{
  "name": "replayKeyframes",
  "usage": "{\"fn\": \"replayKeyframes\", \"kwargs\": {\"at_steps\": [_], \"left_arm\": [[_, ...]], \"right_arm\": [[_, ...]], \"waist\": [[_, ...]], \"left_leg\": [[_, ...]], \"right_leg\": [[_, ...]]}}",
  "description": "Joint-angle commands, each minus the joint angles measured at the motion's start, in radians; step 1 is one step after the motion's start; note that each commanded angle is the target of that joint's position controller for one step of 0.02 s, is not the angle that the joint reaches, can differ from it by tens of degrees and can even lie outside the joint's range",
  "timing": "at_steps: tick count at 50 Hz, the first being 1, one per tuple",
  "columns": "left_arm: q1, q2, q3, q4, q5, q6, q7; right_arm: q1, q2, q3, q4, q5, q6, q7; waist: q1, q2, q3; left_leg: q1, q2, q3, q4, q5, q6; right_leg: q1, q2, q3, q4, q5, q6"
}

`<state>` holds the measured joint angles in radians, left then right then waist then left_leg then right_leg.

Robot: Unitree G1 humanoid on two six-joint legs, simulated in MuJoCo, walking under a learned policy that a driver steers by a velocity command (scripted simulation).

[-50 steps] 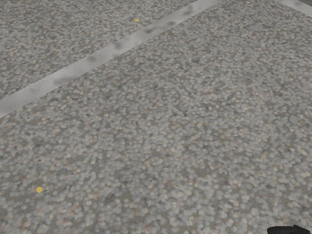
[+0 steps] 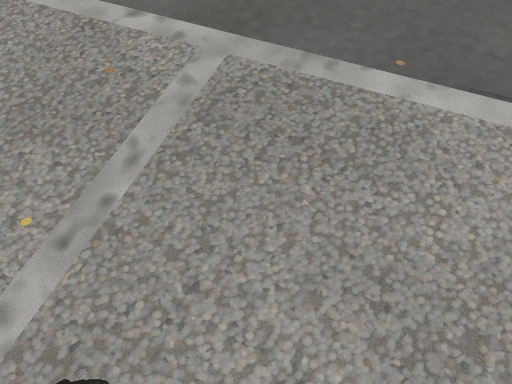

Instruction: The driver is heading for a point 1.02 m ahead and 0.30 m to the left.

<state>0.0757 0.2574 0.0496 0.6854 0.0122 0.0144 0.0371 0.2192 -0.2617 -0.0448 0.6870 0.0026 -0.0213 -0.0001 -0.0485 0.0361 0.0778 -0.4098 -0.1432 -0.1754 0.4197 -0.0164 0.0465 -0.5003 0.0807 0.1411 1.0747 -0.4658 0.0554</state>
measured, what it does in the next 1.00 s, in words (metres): steps on the spot, turning left: right foot, then left foot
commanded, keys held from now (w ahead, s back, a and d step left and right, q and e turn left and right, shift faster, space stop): q+shift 0.66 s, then e+shift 0.34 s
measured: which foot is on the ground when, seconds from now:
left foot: down 0.00-0.18, up 0.20-0.62, down 0.64-1.00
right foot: up 0.00-0.16, down 0.18-0.64, up 0.66-1.00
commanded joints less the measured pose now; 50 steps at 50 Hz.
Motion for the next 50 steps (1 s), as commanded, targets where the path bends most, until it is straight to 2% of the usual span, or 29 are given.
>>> {"fn": "replayKeyframes", "kwargs": {"at_steps": [1,6,8,9,10,11,12,13,14,15,18,20,25,27,29,31,32,33,34,35,36,37,38,40,41,43,45,46,50], "left_arm": [[0.089,0.061,0.021,-0.027,-0.010,-0.010,0.009],[0.021,0.101,0.034,-0.038,-0.028,-0.017,-0.005],[0.060,0.121,0.047,-0.022,-0.033,-0.029,-0.013],[0.077,0.154,0.058,-0.022,-0.024,-0.030,-0.009],[0.074,0.222,0.065,-0.029,0.018,-0.026,-0.010],[0.012,0.195,0.062,-0.044,0.055,-0.031,-0.011],[-0.061,0.133,0.046,-0.072,0.046,-0.035,-0.004],[-0.104,0.092,0.036,-0.083,0.025,-0.035,0.003],[-0.114,0.087,0.031,-0.088,0.008,-0.032,0.009],[-0.109,0.085,0.026,-0.085,0.002,-0.028,0.013],[-0.038,0.102,0.027,-0.069,0.009,-0.017,0.023],[0.019,0.129,0.037,-0.053,0.012,-0.009,0.025],[0.025,0.201,0.069,-0.045,0.005,-0.005,0.003],[0.018,0.216,0.079,-0.042,-0.007,-0.009,-0.010],[0.024,0.223,0.087,-0.035,-0.028,-0.020,-0.023],[0.021,0.215,0.090,-0.026,-0.049,-0.029,-0.029],[0.065,0.180,0.085,-0.002,-0.050,-0.033,-0.035],[0.086,0.144,0.075,-0.016,-0.019,-0.037,-0.039],[0.045,0.096,0.047,-0.091,0.021,-0.042,-0.036],[-0.028,0.167,0.066,-0.070,0.009,-0.037,-0.029],[-0.026,0.174,0.066,-0.060,-0.021,-0.027,-0.024],[0.013,0.158,0.063,-0.028,-0.023,-0.019,-0.012],[0.047,0.161,0.062,-0.009,-0.013,-0.009,-0.006],[0.139,0.138,0.054,0.043,-0.015,0.003,-0.013],[0.163,0.124,0.048,0.056,-0.025,0.007,-0.017],[0.115,0.120,0.037,0.033,-0.032,0.011,-0.018],[0.077,0.154,0.042,-0.004,-0.032,0.015,-0.019],[0.076,0.167,0.045,-0.016,-0.034,0.019,-0.021],[0.086,0.139,0.046,-0.044,-0.033,0.033,-0.029]], "right_arm": [[-0.061,-0.181,-0.066,-0.104,0.014,0.013,-0.015],[-0.020,-0.192,-0.093,-0.114,0.025,0.050,-0.037],[-0.016,-0.181,-0.095,-0.121,0.029,0.059,-0.044],[0.026,-0.149,-0.086,-0.115,0.031,0.063,-0.044],[0.034,-0.113,-0.078,-0.137,0.041,0.060,-0.045],[0.069,-0.175,-0.098,-0.140,0.032,0.046,-0.039],[0.086,-0.235,-0.114,-0.115,0.025,0.046,-0.035],[0.113,-0.232,-0.116,-0.088,0.021,0.056,-0.037],[0.136,-0.205,-0.110,-0.074,0.014,0.067,-0.041],[0.143,-0.182,-0.101,-0.076,0.013,0.073,-0.038],[0.051,-0.151,-0.079,-0.133,0.028,0.072,-0.029],[-0.010,-0.138,-0.067,-0.168,0.027,0.068,-0.020],[-0.045,-0.118,-0.049,-0.204,0.020,0.068,0.009],[-0.047,-0.129,-0.054,-0.205,0.022,0.077,0.015],[-0.054,-0.139,-0.062,-0.210,0.023,0.093,0.023],[-0.020,-0.147,-0.076,-0.199,0.025,0.104,0.029],[0.045,-0.177,-0.094,-0.173,0.020,0.104,0.018],[0.133,-0.302,-0.135,-0.164,0.022,0.097,-0.002],[0.083,-0.391,-0.136,-0.198,-0.015,0.076,-0.004],[0.078,-0.280,-0.110,-0.205,-0.029,0.051,0.008],[0.044,-0.238,-0.086,-0.184,-0.029,0.036,0.006],[-0.020,-0.194,-0.073,-0.175,-0.012,0.031,-0.001],[-0.076,-0.151,-0.054,-0.171,0.002,0.031,-0.006],[-0.123,-0.083,-0.019,-0.146,-0.021,0.021,-0.013],[-0.131,-0.068,-0.013,-0.131,-0.033,0.015,-0.014],[-0.144,-0.097,-0.021,-0.115,-0.044,0.009,-0.020],[-0.118,-0.167,-0.045,-0.092,-0.038,0.021,-0.031],[-0.105,-0.179,-0.051,-0.082,-0.034,0.028,-0.034],[-0.112,-0.158,-0.055,-0.063,-0.023,0.035,-0.035]], "waist": [[0.068,0.077,-0.225],[0.048,0.157,-0.194],[0.076,0.150,-0.185],[0.069,0.085,-0.214],[0.048,-0.164,-0.221],[0.016,-0.268,-0.197],[-0.006,-0.211,-0.155],[-0.015,-0.161,-0.130],[-0.016,-0.139,-0.124],[-0.009,-0.136,-0.103],[0.040,-0.145,-0.084],[0.079,-0.155,-0.098],[0.083,-0.178,-0.137],[0.074,-0.190,-0.141],[0.066,-0.202,-0.146],[0.028,-0.188,-0.161],[0.002,-0.118,-0.185],[-0.018,0.114,-0.201],[0.019,0.353,-0.279],[-0.065,0.155,-0.331],[-0.033,0.119,-0.282],[0.007,0.067,-0.248],[0.036,0.078,-0.228],[0.081,0.099,-0.239],[0.085,0.098,-0.225],[0.057,0.106,-0.163],[0.027,0.119,-0.122],[0.018,0.110,-0.107],[0.018,0.075,-0.070]], "left_leg": [[0.149,0.187,-0.325,-0.125,0.032,0.145],[0.119,0.180,-0.432,-0.161,-0.305,0.097],[0.051,0.140,-0.431,-0.126,-0.416,0.051],[-0.031,0.086,-0.372,-0.011,-0.563,0.009],[-0.200,-0.026,-0.166,0.242,-0.630,-0.029],[-0.239,-0.006,-0.070,0.492,-0.582,-0.070],[-0.239,0.051,-0.027,0.614,-0.500,-0.096],[-0.230,0.063,-0.006,0.673,-0.435,-0.109],[-0.247,0.071,0.013,0.762,-0.393,-0.120],[-0.265,0.085,0.040,0.848,-0.376,-0.135],[-0.337,0.162,0.122,0.817,-0.309,-0.177],[-0.355,0.201,0.137,0.728,-0.300,-0.198],[-0.192,0.237,0.196,0.511,-0.308,-0.165],[-0.114,0.224,0.230,0.423,-0.313,-0.136],[-0.055,0.215,0.245,0.322,-0.316,-0.100],[0.073,0.185,0.264,0.142,-0.232,-0.048],[0.227,0.158,0.238,0.036,-0.106,-0.005],[0.471,0.304,-0.017,-0.016,0.302,0.081],[0.563,0.552,-0.389,0.000,0.499,0.304],[0.518,0.547,-0.287,-0.023,0.468,0.322],[0.442,0.500,-0.163,-0.022,0.396,0.266],[0.393,0.432,-0.081,-0.022,0.299,0.203],[0.344,0.402,-0.021,-0.024,0.290,0.171],[0.237,0.358,0.091,-0.049,0.316,0.158],[0.215,0.346,0.134,-0.063,0.276,0.151],[0.196,0.353,0.162,-0.086,0.169,0.145],[0.230,0.413,0.116,-0.109,0.094,0.179],[0.250,0.443,0.092,-0.118,0.057,0.195],[0.301,0.497,0.086,-0.119,0.062,0.211]], "right_leg": [[0.104,0.038,-0.029,-0.246,0.049,0.007],[0.218,0.038,0.014,-0.503,0.175,-0.010],[0.362,-0.008,0.011,-0.680,0.282,-0.043],[0.480,-0.128,0.076,-0.735,0.279,-0.095],[0.522,-0.353,0.313,-0.789,0.261,-0.226],[0.417,-0.462,0.414,-0.819,0.322,-0.294],[0.365,-0.424,0.313,-0.811,0.343,-0.279],[0.334,-0.352,0.205,-0.793,0.331,-0.238],[0.338,-0.319,0.151,-0.781,0.348,-0.222],[0.321,-0.311,0.103,-0.779,0.415,-0.232],[0.385,-0.297,0.000,-0.783,0.507,-0.264],[0.462,-0.324,-0.019,-0.776,0.560,-0.286],[0.447,-0.375,-0.130,-0.758,0.659,-0.286],[0.429,-0.390,-0.173,-0.739,0.677,-0.267],[0.442,-0.413,-0.196,-0.699,0.678,-0.237],[0.418,-0.408,-0.251,-0.596,0.640,-0.173],[0.333,-0.362,-0.308,-0.466,0.568,-0.110],[0.052,-0.259,-0.371,-0.181,0.241,-0.018],[-0.252,-0.121,-0.269,0.062,-0.231,0.038],[-0.252,-0.139,-0.131,0.193,-0.208,0.030],[-0.233,-0.158,-0.123,0.195,-0.124,0.005],[-0.215,-0.177,-0.115,0.138,-0.046,-0.002],[-0.176,-0.180,-0.124,0.105,0.025,0.008],[-0.006,-0.171,-0.134,0.082,0.135,0.026],[0.035,-0.168,-0.131,0.015,0.159,0.032],[0.060,-0.164,-0.119,-0.128,0.179,0.034],[0.011,-0.163,-0.134,-0.148,0.136,0.032],[-0.022,-0.170,-0.134,-0.139,0.108,0.030],[-0.088,-0.198,-0.140,-0.134,0.046,0.024]]}}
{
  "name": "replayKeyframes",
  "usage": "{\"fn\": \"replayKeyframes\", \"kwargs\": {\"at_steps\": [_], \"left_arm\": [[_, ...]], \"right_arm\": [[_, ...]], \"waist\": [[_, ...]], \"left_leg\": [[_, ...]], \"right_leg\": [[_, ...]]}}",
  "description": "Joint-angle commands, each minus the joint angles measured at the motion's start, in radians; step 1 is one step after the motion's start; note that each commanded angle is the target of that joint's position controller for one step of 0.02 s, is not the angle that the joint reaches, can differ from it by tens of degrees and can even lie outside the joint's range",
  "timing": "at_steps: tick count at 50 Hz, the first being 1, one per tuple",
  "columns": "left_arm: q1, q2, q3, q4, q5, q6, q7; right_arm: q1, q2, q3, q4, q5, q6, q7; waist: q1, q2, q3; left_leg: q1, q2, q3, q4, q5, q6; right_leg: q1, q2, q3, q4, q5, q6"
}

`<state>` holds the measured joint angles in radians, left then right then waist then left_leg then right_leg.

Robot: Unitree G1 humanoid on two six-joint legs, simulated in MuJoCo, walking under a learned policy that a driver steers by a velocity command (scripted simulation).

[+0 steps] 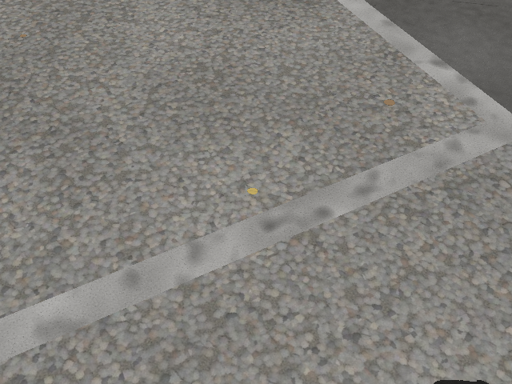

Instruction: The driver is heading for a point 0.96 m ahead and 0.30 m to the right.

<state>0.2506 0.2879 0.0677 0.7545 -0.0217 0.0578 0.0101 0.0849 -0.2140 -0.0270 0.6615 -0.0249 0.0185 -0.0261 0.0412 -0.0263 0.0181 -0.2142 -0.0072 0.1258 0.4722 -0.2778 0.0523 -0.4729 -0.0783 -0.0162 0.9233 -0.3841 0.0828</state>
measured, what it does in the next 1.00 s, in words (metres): walks ahead, turning right: right foot, then left foot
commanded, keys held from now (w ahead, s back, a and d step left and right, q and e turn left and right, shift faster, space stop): e+shift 0.62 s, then q+shift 0.18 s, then w+q+shift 0.20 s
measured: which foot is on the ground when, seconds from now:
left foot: down 0.00-0.18, up 0.20-0.66, down 0.68-0.96, up 0.98-1.00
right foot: up 0.00-0.16, down 0.18-0.70, up 0.72-0.94, down 0.96-1.00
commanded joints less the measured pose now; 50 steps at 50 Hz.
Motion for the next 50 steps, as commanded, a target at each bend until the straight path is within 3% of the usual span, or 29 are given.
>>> {"fn": "replayKeyframes", "kwargs": {"at_steps": [1,5,8,9,10,11,12,13,14,15,18,23,26,30,32,33,34,35,36,37,38,40,42,43,45,47,48,49,50], "left_arm": [[-0.085,0.098,0.026,-0.120,0.001,-0.009,-0.005],[-0.074,0.079,0.029,-0.150,-0.006,-0.006,-0.027],[-0.020,0.081,0.041,-0.159,-0.009,0.003,-0.040],[0.042,0.118,0.061,-0.146,-0.003,0.002,-0.026],[0.117,0.269,0.106,-0.153,0.002,-0.003,-0.003],[0.123,0.341,0.111,-0.177,0.038,-0.025,-0.006],[0.105,0.279,0.095,-0.185,0.042,-0.048,-0.018],[0.064,0.258,0.086,-0.182,0.028,-0.062,-0.013],[0.003,0.234,0.081,-0.187,0.003,-0.061,-0.004],[-0.049,0.210,0.071,-0.200,-0.013,-0.053,0.007],[-0.072,0.205,0.064,-0.222,0.001,-0.039,0.026],[-0.063,0.224,0.072,-0.232,-0.004,-0.027,0.039],[-0.081,0.229,0.075,-0.248,-0.001,-0.019,0.039],[-0.106,0.226,0.075,-0.266,-0.003,-0.010,0.032],[-0.147,0.215,0.067,-0.278,-0.005,-0.009,0.030],[-0.164,0.195,0.057,-0.280,-0.007,-0.009,0.030],[-0.121,0.154,0.041,-0.268,0.001,-0.012,0.030],[-0.034,0.077,0.014,-0.248,0.032,-0.014,0.025],[-0.001,0.093,0.019,-0.258,0.028,-0.018,0.029],[0.020,0.143,0.028,-0.228,0.038,-0.024,0.034],[-0.025,0.160,0.031,-0.209,0.040,-0.025,0.031],[-0.088,0.140,0.033,-0.207,0.049,-0.030,0.027],[-0.121,0.112,0.021,-0.209,0.030,-0.052,0.013],[-0.119,0.104,0.021,-0.208,0.015,-0.065,0.009],[-0.090,0.089,0.021,-0.184,-0.002,-0.097,0.002],[-0.004,0.101,0.033,-0.130,0.005,-0.124,0.003],[0.118,0.141,0.047,-0.089,0.013,-0.132,0.012],[0.170,0.179,0.055,-0.079,0.019,-0.136,0.020],[0.108,0.211,0.064,-0.092,0.037,-0.144,0.012]], "right_arm": [[0.013,-0.206,-0.076,-0.036,0.005,-0.005,-0.009],[-0.004,-0.222,-0.093,-0.032,0.019,-0.001,-0.006],[-0.019,-0.224,-0.102,-0.022,0.049,0.001,0.001],[0.024,-0.202,-0.100,0.001,0.052,-0.004,0.007],[0.006,-0.166,-0.091,-0.030,0.020,-0.013,0.012],[-0.099,-0.120,-0.070,-0.104,-0.011,-0.022,0.009],[-0.126,-0.170,-0.084,-0.087,-0.001,-0.024,0.010],[-0.126,-0.172,-0.085,-0.085,0.021,-0.027,0.008],[-0.099,-0.177,-0.088,-0.066,0.020,-0.028,-0.001],[-0.081,-0.196,-0.095,-0.059,0.010,-0.026,-0.010],[-0.030,-0.175,-0.091,-0.034,0.012,-0.027,-0.006],[-0.071,-0.160,-0.081,-0.038,0.023,-0.034,-0.006],[-0.087,-0.168,-0.083,-0.037,0.026,-0.043,0.002],[-0.075,-0.187,-0.090,-0.035,0.030,-0.064,0.016],[-0.012,-0.210,-0.097,-0.016,0.030,-0.073,0.025],[0.028,-0.210,-0.097,0.001,0.027,-0.076,0.031],[0.025,-0.215,-0.095,0.001,0.018,-0.078,0.033],[-0.017,-0.238,-0.087,-0.030,-0.002,-0.073,0.032],[-0.018,-0.226,-0.076,-0.010,-0.034,-0.069,0.034],[-0.053,-0.148,-0.050,-0.024,-0.018,-0.078,0.041],[-0.065,-0.112,-0.036,-0.024,-0.002,-0.080,0.045],[-0.043,-0.179,-0.053,-0.015,0.035,-0.059,0.040],[0.066,-0.275,-0.082,0.002,0.053,-0.026,0.017],[0.090,-0.289,-0.088,-0.002,0.054,-0.015,0.007],[0.089,-0.273,-0.087,-0.019,0.059,-0.005,-0.006],[0.047,-0.237,-0.084,-0.053,0.068,-0.006,-0.013],[-0.010,-0.189,-0.073,-0.089,0.069,-0.016,-0.010],[0.005,-0.089,-0.045,-0.109,0.077,-0.033,0.001],[-0.032,-0.127,-0.047,-0.164,0.087,-0.056,0.010]], "waist": [[-0.068,0.133,-0.016],[-0.059,0.137,-0.065],[-0.013,0.136,-0.099],[0.011,0.070,-0.122],[0.025,-0.187,-0.142],[0.028,-0.333,-0.211],[0.060,-0.134,-0.246],[0.026,-0.083,-0.186],[-0.013,-0.020,-0.135],[-0.038,-0.033,-0.112],[-0.061,-0.062,-0.139],[-0.041,-0.103,-0.119],[-0.033,-0.131,-0.109],[-0.028,-0.165,-0.125],[-0.051,-0.178,-0.149],[-0.064,-0.171,-0.164],[-0.046,-0.124,-0.175],[0.006,0.093,-0.199],[0.054,0.302,-0.121],[0.046,0.248,-0.099],[0.027,0.186,-0.082],[-0.003,0.169,-0.058],[-0.043,0.187,-0.070],[-0.045,0.216,-0.060],[-0.022,0.248,-0.037],[0.031,0.212,-0.031],[0.086,0.159,-0.065],[0.087,-0.072,-0.115],[0.065,-0.180,-0.016]], "left_leg": [[0.111,0.362,-0.195,-0.161,0.365,0.202],[0.156,0.364,-0.112,-0.091,0.528,0.164],[0.139,0.341,-0.018,0.045,0.532,0.077],[0.061,0.281,0.041,0.184,0.466,0.009],[-0.226,0.154,0.103,0.499,0.105,-0.093],[-0.495,-0.019,-0.046,0.724,-0.425,-0.146],[-0.534,0.010,-0.185,0.823,-0.420,-0.133],[-0.546,0.021,-0.206,0.808,-0.324,-0.110],[-0.559,0.037,-0.211,0.753,-0.226,-0.106],[-0.540,0.045,-0.216,0.704,-0.157,-0.108],[-0.448,-0.003,-0.212,0.664,-0.050,-0.135],[-0.422,-0.052,-0.246,0.422,-0.008,-0.160],[-0.367,-0.072,-0.263,0.319,-0.007,-0.156],[-0.281,-0.085,-0.283,0.190,-0.029,-0.136],[-0.193,-0.065,-0.265,0.074,0.011,-0.116],[-0.096,-0.046,-0.238,-0.031,0.134,-0.100],[0.015,0.014,-0.276,-0.096,0.286,-0.070],[0.109,0.193,-0.487,-0.144,0.465,0.000],[0.073,0.313,-0.728,-0.171,0.525,0.182],[0.024,0.338,-0.792,-0.186,0.396,0.238],[0.010,0.274,-0.693,-0.174,0.301,0.200],[0.050,0.184,-0.632,-0.159,0.188,0.137],[0.043,0.116,-0.620,-0.219,-0.173,0.119],[0.019,0.108,-0.641,-0.247,-0.303,0.121],[-0.056,0.076,-0.642,-0.273,-0.381,0.114],[-0.216,0.005,-0.577,-0.227,-0.306,0.049],[-0.416,-0.038,-0.500,-0.095,-0.258,-0.021],[-0.596,-0.098,-0.334,0.240,-0.234,-0.049],[-0.749,-0.002,-0.296,0.399,-0.203,-0.042]], "right_leg": [[-0.104,-0.040,0.006,0.003,-0.043,-0.007],[-0.020,-0.013,-0.057,-0.116,-0.034,-0.041],[0.131,0.037,-0.107,-0.341,0.113,-0.098],[0.271,0.062,-0.065,-0.452,0.276,-0.143],[0.494,-0.129,0.258,-0.505,0.756,-0.253],[0.578,-0.302,0.607,-0.525,0.939,-0.466],[0.581,-0.300,0.535,-0.548,0.824,-0.474],[0.529,-0.243,0.456,-0.555,0.716,-0.420],[0.485,-0.185,0.394,-0.555,0.628,-0.361],[0.440,-0.157,0.364,-0.561,0.599,-0.329],[0.382,-0.099,0.333,-0.555,0.648,-0.313],[0.370,-0.061,0.417,-0.533,0.505,-0.291],[0.333,-0.046,0.485,-0.512,0.451,-0.279],[0.341,-0.032,0.580,-0.457,0.546,-0.269],[0.356,-0.021,0.581,-0.415,0.569,-0.246],[0.337,0.000,0.551,-0.380,0.542,-0.223],[0.292,0.036,0.512,-0.340,0.419,-0.190],[0.224,0.144,0.394,-0.176,0.058,-0.137],[0.089,0.244,0.320,-0.079,-0.318,-0.067],[0.084,0.168,0.330,0.017,-0.292,-0.018],[0.101,0.127,0.296,0.002,-0.222,0.004],[0.072,0.101,0.220,-0.108,-0.146,0.030],[0.113,0.145,0.115,-0.210,-0.126,0.020],[0.140,0.158,0.092,-0.266,-0.137,0.004],[0.257,0.167,0.074,-0.441,-0.067,-0.045],[0.507,0.135,0.057,-0.657,0.152,-0.102],[0.738,0.023,0.111,-0.668,0.151,-0.138],[0.853,-0.201,0.358,-0.667,-0.058,-0.198],[0.695,-0.352,0.573,-0.725,-0.262,-0.290]]}}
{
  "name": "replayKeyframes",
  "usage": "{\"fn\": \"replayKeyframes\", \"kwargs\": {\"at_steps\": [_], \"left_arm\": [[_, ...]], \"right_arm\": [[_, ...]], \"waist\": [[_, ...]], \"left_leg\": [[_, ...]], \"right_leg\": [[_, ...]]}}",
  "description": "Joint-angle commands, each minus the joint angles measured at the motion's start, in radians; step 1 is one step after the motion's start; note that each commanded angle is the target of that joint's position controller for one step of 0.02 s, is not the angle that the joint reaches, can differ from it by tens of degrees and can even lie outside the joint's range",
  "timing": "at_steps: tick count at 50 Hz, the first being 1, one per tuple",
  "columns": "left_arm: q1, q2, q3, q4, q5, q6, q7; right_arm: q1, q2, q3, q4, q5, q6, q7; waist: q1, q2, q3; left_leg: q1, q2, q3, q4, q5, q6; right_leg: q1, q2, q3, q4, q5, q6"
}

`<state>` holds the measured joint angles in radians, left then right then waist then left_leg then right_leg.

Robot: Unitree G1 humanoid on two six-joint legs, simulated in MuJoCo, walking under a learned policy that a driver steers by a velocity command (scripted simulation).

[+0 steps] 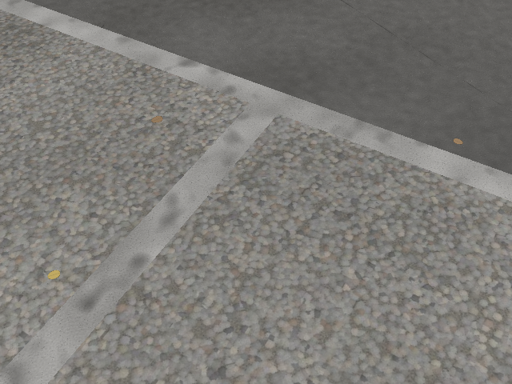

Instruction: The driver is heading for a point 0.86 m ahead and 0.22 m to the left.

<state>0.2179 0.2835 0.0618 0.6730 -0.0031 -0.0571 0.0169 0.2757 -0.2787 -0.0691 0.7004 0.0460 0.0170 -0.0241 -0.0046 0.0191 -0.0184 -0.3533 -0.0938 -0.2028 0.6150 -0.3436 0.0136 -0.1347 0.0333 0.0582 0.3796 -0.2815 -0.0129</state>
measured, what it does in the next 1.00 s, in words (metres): walks ahead, turning left: left foot, then right foot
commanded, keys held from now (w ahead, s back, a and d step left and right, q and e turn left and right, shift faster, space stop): w+q+shift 0.48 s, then w+e+shift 0.40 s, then shift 0.12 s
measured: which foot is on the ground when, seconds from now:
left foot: up 0.00-0.34, down 0.36-0.84, up 0.86-1.00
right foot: down 0.00-0.34, up 0.36-0.82, down 0.84-1.00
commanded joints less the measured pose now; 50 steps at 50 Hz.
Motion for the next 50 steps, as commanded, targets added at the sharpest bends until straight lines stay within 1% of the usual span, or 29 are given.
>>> {"fn": "replayKeyframes", "kwargs": {"at_steps": [1,2,3,6,11,13,15,16,17,18,19,20,21,22,23,25,27,30,34,37,39,41,42,43,44,45,46,48,50], "left_arm": [[0.079,0.154,0.055,-0.031,0.014,-0.040,0.011],[0.092,0.135,0.036,-0.021,0.079,-0.022,0.008],[0.102,0.137,0.035,-0.013,0.076,-0.020,0.005],[0.169,0.140,0.027,0.026,0.048,-0.035,-0.005],[0.202,0.130,0.018,0.075,0.048,-0.052,-0.009],[0.233,0.149,0.018,0.104,0.049,-0.050,-0.004],[0.250,0.185,0.021,0.126,0.047,-0.045,0.002],[0.255,0.222,0.028,0.131,0.051,-0.032,0.005],[0.238,0.258,0.037,0.121,0.047,-0.021,0.005],[0.199,0.260,0.035,0.099,0.046,-0.022,0.001],[0.244,0.092,-0.006,0.039,0.050,-0.030,-0.029],[0.118,0.129,-0.006,-0.045,0.044,-0.055,-0.034],[-0.013,0.173,0.002,-0.085,0.043,-0.067,-0.035],[0.009,0.143,-0.013,-0.082,0.036,-0.076,-0.031],[0.028,0.131,-0.022,-0.066,0.049,-0.073,-0.027],[0.127,0.112,-0.031,-0.036,0.073,-0.030,-0.029],[0.111,0.086,-0.040,-0.026,0.078,0.004,-0.037],[-0.096,0.067,-0.053,-0.086,0.049,0.006,-0.050],[-0.178,0.022,-0.068,-0.081,0.011,-0.006,-0.076],[-0.169,0.075,-0.051,-0.044,0.009,-0.012,-0.075],[-0.015,0.134,-0.030,0.013,0.009,-0.003,-0.071],[0.395,0.205,0.010,0.144,0.005,0.011,-0.053],[0.544,0.245,0.035,0.192,0.007,0.020,-0.038],[0.410,0.297,0.045,0.180,0.040,0.023,-0.033],[0.315,0.251,0.048,0.129,0.026,0.024,-0.035],[0.255,0.184,0.035,0.119,0.019,0.022,-0.027],[0.201,0.128,0.020,0.126,0.018,0.020,-0.025],[0.163,0.105,-0.002,0.132,0.018,-0.010,-0.021],[0.173,0.137,-0.001,0.151,0.014,-0.042,-0.039]], "right_arm": [[-0.206,-0.094,-0.010,-0.194,0.016,-0.065,0.019],[-0.260,-0.142,-0.032,-0.166,-0.099,-0.035,0.055],[-0.227,-0.127,-0.035,-0.162,-0.107,-0.020,0.077],[-0.218,-0.098,-0.019,-0.159,-0.091,-0.002,0.122],[-0.363,-0.092,0.007,-0.211,-0.088,0.003,0.147],[-0.408,-0.069,0.025,-0.228,-0.086,0.002,0.151],[-0.348,-0.072,0.027,-0.212,-0.084,0.004,0.130],[-0.230,-0.101,0.014,-0.185,-0.079,0.001,0.116],[-0.034,-0.142,-0.007,-0.134,-0.074,-0.005,0.104],[0.190,-0.209,-0.043,-0.061,-0.080,-0.011,0.085],[0.121,-0.332,-0.074,-0.044,-0.081,-0.004,0.064],[0.154,-0.387,-0.089,-0.082,-0.065,0.002,0.062],[0.157,-0.359,-0.085,-0.053,-0.070,0.003,0.053],[0.147,-0.318,-0.075,-0.028,-0.068,-0.006,0.042],[0.103,-0.272,-0.062,-0.028,-0.072,-0.020,0.034],[0.015,-0.201,-0.031,-0.040,-0.070,-0.043,0.027],[0.035,-0.141,-0.006,-0.015,-0.061,-0.077,0.034],[0.098,-0.147,-0.004,0.023,-0.056,-0.113,0.051],[0.167,-0.154,0.008,0.073,-0.044,-0.149,0.050],[0.179,-0.190,0.004,0.103,-0.062,-0.148,0.022],[0.144,-0.229,-0.007,0.100,-0.096,-0.124,-0.009],[0.012,-0.257,-0.020,0.069,-0.120,-0.092,-0.026],[-0.077,-0.217,-0.012,0.048,-0.113,-0.095,-0.020],[0.048,-0.027,0.038,-0.024,-0.075,-0.119,0.007],[0.034,-0.082,0.055,-0.054,-0.073,-0.138,0.008],[-0.023,-0.126,0.058,-0.050,-0.082,-0.151,0.017],[-0.031,-0.128,0.063,-0.046,-0.088,-0.155,0.023],[-0.017,-0.110,0.071,-0.044,-0.108,-0.109,0.026],[-0.028,-0.079,0.084,-0.056,-0.104,-0.077,0.031]], "waist": [[0.082,-0.194,0.075],[0.103,-0.119,0.103],[0.086,-0.132,0.111],[0.082,-0.141,0.119],[0.087,-0.127,0.194],[0.093,-0.120,0.209],[0.041,-0.144,0.125],[-0.032,-0.168,0.034],[-0.130,-0.187,-0.081],[-0.242,-0.140,-0.187],[-0.105,0.158,-0.205],[-0.152,0.139,-0.351],[-0.166,0.044,-0.229],[-0.108,0.006,-0.097],[-0.054,-0.053,-0.017],[0.045,-0.033,0.028],[0.060,-0.032,0.082],[-0.002,-0.016,0.185],[-0.041,-0.004,0.149],[-0.020,0.029,0.082],[0.077,0.089,-0.030],[0.288,0.090,-0.148],[0.363,-0.043,-0.145],[0.111,-0.390,-0.168],[0.138,-0.186,-0.279],[0.100,-0.016,-0.130],[0.031,0.094,-0.010],[-0.047,0.121,0.099],[-0.065,0.070,0.118]], "left_leg": [[-0.650,0.143,0.046,0.373,-0.070,-0.004],[-0.640,0.107,0.105,0.418,-0.021,0.001],[-0.634,0.111,0.123,0.484,0.017,-0.003],[-0.631,0.148,0.159,0.613,0.091,0.006],[-0.537,0.172,0.258,0.395,0.186,0.033],[-0.438,0.151,0.340,0.267,0.152,0.083],[-0.232,0.051,0.431,0.208,0.068,0.146],[-0.099,-0.003,0.441,0.214,-0.004,0.173],[0.140,-0.046,0.419,0.197,-0.041,0.203],[0.474,-0.042,0.306,0.098,-0.024,0.232],[0.746,0.213,-0.147,-0.054,-0.298,0.303],[0.784,0.355,-0.653,-0.282,-0.438,0.382],[0.725,0.337,-0.605,-0.337,-0.366,0.354],[0.564,0.325,-0.518,-0.352,-0.226,0.339],[0.394,0.279,-0.405,-0.355,-0.111,0.315],[0.177,0.213,-0.251,-0.377,-0.020,0.312],[0.068,0.184,-0.160,-0.433,0.039,0.303],[0.065,0.131,-0.006,-0.527,0.305,0.231],[0.202,0.149,0.159,-0.579,0.778,0.110],[0.429,0.187,0.239,-0.527,1.193,0.053],[0.543,0.230,0.273,-0.297,1.566,0.010],[0.421,0.232,0.308,0.268,1.618,-0.014],[0.160,0.096,0.326,0.765,0.930,-0.008],[-0.418,-0.061,0.202,1.141,-0.199,-0.073],[-0.524,-0.009,0.052,1.130,-0.109,-0.040],[-0.493,0.066,0.035,1.003,0.004,-0.007],[-0.403,0.106,0.077,0.880,0.056,0.011],[-0.252,0.144,0.120,0.761,0.021,-0.019],[-0.128,0.144,0.190,0.520,0.040,-0.038]], "right_leg": [[0.317,-0.452,0.469,-0.199,-0.389,-0.192],[0.256,-0.404,0.384,-0.238,-0.394,-0.158],[0.247,-0.355,0.288,-0.240,-0.296,-0.129],[0.196,-0.298,0.096,-0.266,-0.124,-0.102],[0.142,-0.275,-0.136,-0.320,0.077,-0.072],[0.155,-0.281,-0.216,-0.303,0.316,-0.060],[0.195,-0.285,-0.290,-0.121,1.021,-0.047],[0.215,-0.304,-0.299,0.073,1.277,-0.045],[0.144,-0.324,-0.288,0.316,1.355,-0.048],[-0.067,-0.299,-0.279,0.637,1.145,-0.023],[-0.517,-0.118,-0.256,1.021,-0.040,0.026],[-0.658,-0.016,-0.049,1.207,-0.149,0.033],[-0.754,-0.071,0.037,1.200,-0.030,0.016],[-0.729,-0.110,0.019,1.126,0.006,0.013],[-0.656,-0.151,0.014,1.035,0.008,0.016],[-0.530,-0.184,0.014,0.942,-0.042,0.033],[-0.517,-0.208,-0.022,0.830,-0.040,0.043],[-0.577,-0.204,-0.097,0.581,0.203,0.024],[-0.443,-0.126,-0.173,0.295,0.487,-0.059],[-0.367,-0.002,-0.208,0.219,0.467,-0.101],[-0.239,0.088,-0.234,0.237,0.345,-0.122],[0.101,0.084,-0.177,0.205,0.245,-0.180],[0.299,0.009,-0.062,0.197,0.161,-0.241],[0.609,-0.243,0.479,0.217,0.249,-0.435],[0.608,-0.314,0.778,-0.025,-0.081,-0.500],[0.410,-0.309,0.704,-0.112,-0.138,-0.434],[0.184,-0.278,0.582,-0.134,0.032,-0.376],[-0.115,-0.209,0.374,-0.127,0.509,-0.325],[-0.261,-0.118,0.190,-0.152,0.825,-0.286]]}}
